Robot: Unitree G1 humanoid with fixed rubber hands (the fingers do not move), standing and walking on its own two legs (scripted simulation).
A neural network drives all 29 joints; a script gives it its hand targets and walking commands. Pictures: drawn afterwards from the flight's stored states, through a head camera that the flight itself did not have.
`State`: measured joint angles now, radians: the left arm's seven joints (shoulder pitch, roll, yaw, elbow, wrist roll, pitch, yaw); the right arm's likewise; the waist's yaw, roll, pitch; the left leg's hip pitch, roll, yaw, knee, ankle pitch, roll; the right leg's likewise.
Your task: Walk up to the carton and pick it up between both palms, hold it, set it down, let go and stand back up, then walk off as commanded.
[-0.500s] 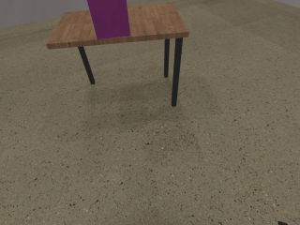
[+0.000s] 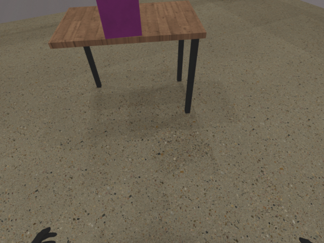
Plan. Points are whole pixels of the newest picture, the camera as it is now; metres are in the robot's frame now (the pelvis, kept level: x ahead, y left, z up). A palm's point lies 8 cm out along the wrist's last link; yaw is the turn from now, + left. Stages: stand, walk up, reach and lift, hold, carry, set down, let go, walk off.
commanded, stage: stand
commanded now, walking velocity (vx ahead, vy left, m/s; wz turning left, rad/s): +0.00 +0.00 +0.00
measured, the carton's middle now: (119, 7) +1.28 +0.22 +0.08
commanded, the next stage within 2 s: none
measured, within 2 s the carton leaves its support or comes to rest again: neither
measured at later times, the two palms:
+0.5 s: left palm out of the picture +0.12 +0.33 -0.08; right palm out of the picture +0.08 -0.34 -0.08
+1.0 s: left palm out of the picture +0.12 +0.34 -0.08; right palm out of the picture +0.09 -0.33 -0.07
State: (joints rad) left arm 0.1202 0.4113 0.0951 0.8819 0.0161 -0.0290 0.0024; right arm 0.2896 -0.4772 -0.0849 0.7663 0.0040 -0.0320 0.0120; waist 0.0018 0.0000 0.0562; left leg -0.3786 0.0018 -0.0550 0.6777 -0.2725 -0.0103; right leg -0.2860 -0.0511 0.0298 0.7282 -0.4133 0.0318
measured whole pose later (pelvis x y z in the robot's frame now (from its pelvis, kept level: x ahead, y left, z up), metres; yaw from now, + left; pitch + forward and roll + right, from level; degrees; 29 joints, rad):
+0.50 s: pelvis +0.00 +0.00 +0.00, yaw +0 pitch -2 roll +1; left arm 0.10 0.41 0.10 0.92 0.02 -0.02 0.00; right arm 0.29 -0.48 -0.08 0.77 0.00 -0.03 0.01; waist 0.01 0.00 0.06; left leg -0.38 0.00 -0.05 0.68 -0.27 -0.01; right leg -0.28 -0.05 0.03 0.71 -0.41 0.03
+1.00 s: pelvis +0.00 +0.01 +0.00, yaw +0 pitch -1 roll +0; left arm 0.10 0.41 0.10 0.93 0.02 -0.02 -0.01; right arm 0.29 -0.48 -0.07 0.77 0.00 -0.03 0.01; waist 0.01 0.00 0.06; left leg -0.38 0.00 -0.06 0.68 -0.27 -0.01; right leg -0.28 -0.05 0.03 0.70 -0.40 0.03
